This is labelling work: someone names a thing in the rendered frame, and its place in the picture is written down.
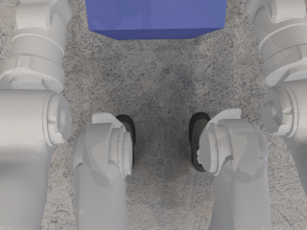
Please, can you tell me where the right robot shin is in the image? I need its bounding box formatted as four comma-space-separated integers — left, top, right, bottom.
197, 108, 269, 170

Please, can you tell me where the carton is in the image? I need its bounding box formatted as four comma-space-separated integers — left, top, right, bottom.
85, 0, 227, 40

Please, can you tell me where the robot right forearm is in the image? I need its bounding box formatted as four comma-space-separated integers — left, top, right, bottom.
244, 0, 307, 86

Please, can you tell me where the left robot upper arm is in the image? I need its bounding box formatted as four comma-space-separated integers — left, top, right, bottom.
0, 89, 72, 230

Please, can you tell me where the robot shin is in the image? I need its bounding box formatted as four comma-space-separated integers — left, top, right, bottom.
197, 108, 269, 170
72, 112, 127, 170

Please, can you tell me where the right robot upper arm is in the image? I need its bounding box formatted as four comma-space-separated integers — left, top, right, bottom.
261, 79, 307, 196

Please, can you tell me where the robot left forearm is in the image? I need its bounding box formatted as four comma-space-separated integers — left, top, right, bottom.
0, 0, 72, 93

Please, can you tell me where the left robot shin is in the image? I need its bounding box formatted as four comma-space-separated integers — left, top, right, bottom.
72, 112, 127, 170

